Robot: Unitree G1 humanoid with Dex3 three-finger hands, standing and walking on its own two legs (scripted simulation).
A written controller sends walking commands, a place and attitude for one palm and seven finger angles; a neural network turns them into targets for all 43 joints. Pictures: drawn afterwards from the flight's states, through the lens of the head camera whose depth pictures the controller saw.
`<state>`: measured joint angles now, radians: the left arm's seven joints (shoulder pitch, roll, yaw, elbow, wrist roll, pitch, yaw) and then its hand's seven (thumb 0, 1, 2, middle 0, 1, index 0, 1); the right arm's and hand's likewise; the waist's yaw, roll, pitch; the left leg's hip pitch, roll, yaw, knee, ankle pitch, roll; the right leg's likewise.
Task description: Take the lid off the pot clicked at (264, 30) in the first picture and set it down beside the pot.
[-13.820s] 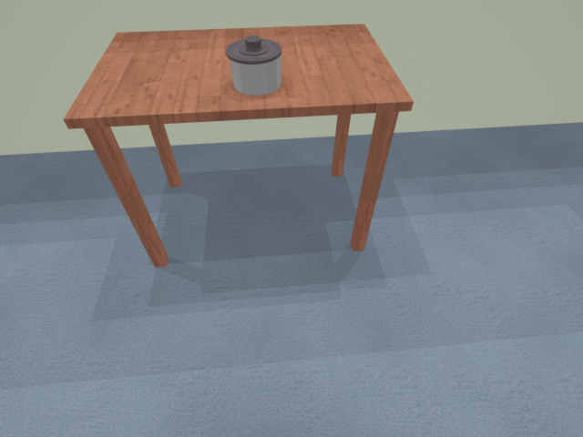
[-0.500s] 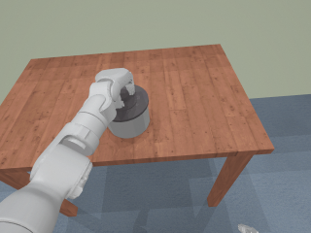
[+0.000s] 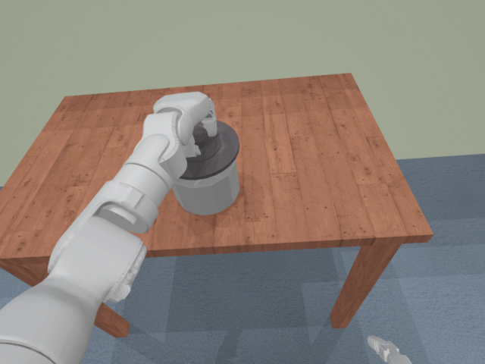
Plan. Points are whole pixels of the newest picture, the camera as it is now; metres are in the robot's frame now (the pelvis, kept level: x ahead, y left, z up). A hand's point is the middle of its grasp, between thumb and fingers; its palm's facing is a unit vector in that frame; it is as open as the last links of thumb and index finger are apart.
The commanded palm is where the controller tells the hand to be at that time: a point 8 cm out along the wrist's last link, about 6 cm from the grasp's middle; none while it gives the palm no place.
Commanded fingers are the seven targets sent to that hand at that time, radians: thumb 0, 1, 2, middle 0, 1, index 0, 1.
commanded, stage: lift the lid straight up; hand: left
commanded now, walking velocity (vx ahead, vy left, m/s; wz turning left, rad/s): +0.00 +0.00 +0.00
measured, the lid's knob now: (196, 137) +0.49 +0.08 +0.12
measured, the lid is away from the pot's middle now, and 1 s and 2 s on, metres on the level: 0.01 0.02 0.07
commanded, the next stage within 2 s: move the lid sideways beside the pot in 1.36 s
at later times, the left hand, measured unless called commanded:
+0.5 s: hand (179, 117) +0.47 +0.09 +0.18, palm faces -0.27 -0.04 -0.96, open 7.5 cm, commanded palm +0.46 +0.10 +0.26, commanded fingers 0.00 0.70 0.93 -0.89 -1.04 -0.85 -1.02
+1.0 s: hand (176, 94) +0.47 +0.09 +0.23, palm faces -0.23 -0.03 -0.97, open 7.5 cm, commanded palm +0.46 +0.09 +0.30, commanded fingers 0.00 0.70 0.93 -0.89 -1.04 -0.85 -1.02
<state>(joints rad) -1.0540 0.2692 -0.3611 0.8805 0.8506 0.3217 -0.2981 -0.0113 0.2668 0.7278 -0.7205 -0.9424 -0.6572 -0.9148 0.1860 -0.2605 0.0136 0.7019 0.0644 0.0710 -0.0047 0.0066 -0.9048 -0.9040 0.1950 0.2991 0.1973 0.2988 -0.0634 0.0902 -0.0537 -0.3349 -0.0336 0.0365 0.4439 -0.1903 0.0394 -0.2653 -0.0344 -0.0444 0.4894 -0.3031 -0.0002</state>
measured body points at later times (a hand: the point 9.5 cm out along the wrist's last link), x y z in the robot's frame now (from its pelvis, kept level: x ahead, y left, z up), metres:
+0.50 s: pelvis +0.00 +0.01 +0.00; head +0.02 -0.03 +0.45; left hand +0.48 +0.09 +0.24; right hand +0.11 -0.25 -0.13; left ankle +0.02 +0.10 -0.74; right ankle -0.04 -0.12 -0.74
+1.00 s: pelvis +0.00 +0.01 +0.00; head +0.02 -0.02 +0.45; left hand +0.48 +0.09 +0.28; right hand +0.12 -0.23 -0.13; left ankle +0.02 +0.10 -0.74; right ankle -0.04 -0.12 -0.74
